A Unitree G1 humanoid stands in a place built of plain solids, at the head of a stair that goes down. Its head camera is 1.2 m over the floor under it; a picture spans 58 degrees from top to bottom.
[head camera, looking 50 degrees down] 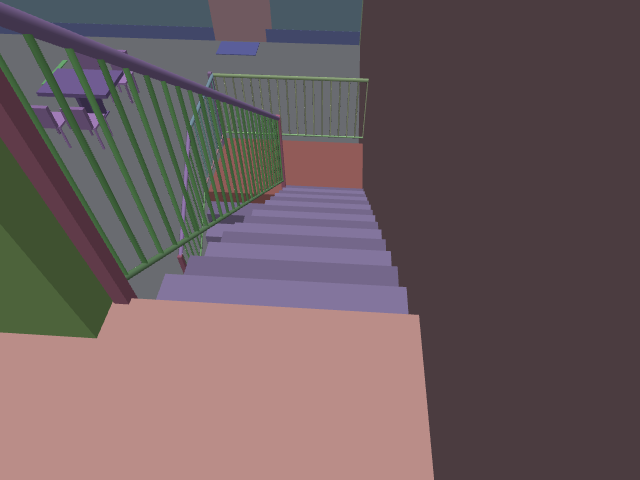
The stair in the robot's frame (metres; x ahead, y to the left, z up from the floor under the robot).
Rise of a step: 0.17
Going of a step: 0.22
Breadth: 0.93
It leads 4 degrees to the right of straight ahead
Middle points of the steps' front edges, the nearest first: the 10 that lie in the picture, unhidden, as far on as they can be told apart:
0.73 0.15 0.00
0.95 0.14 -0.17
1.17 0.12 -0.34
1.39 0.11 -0.50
1.61 0.09 -0.67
1.83 0.08 -0.84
2.05 0.06 -1.01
2.27 0.05 -1.18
2.49 0.04 -1.35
2.71 0.02 -1.52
